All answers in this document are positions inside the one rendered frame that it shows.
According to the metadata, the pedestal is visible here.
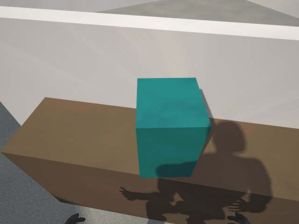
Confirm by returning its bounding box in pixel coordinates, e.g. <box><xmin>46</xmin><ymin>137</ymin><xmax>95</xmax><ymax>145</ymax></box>
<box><xmin>0</xmin><ymin>97</ymin><xmax>299</xmax><ymax>224</ymax></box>

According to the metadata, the carton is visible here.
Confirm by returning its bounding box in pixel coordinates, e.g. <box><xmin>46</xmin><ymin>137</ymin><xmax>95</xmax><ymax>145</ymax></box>
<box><xmin>136</xmin><ymin>77</ymin><xmax>212</xmax><ymax>178</ymax></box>

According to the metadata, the left robot hand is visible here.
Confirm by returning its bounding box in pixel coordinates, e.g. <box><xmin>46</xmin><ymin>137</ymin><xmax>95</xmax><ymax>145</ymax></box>
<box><xmin>65</xmin><ymin>213</ymin><xmax>85</xmax><ymax>224</ymax></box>

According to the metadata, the right robot hand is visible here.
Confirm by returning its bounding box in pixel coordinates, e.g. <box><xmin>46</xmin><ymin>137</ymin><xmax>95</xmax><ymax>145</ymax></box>
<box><xmin>227</xmin><ymin>212</ymin><xmax>250</xmax><ymax>224</ymax></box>

